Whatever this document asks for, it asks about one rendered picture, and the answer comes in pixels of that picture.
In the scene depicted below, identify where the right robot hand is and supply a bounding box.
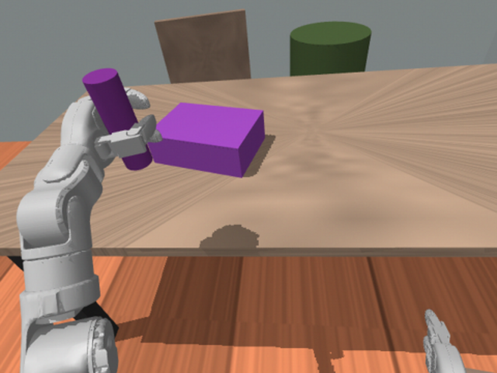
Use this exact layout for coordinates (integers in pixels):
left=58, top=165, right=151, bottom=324
left=423, top=309, right=467, bottom=373

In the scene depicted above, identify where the table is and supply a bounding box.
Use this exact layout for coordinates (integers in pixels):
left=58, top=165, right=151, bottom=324
left=0, top=64, right=497, bottom=339

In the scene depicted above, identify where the left robot arm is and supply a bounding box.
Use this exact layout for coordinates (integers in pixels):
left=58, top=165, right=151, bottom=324
left=16, top=145, right=119, bottom=373

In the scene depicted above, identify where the left robot hand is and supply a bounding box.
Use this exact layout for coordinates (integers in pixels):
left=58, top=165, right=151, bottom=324
left=61, top=87, right=162, bottom=168

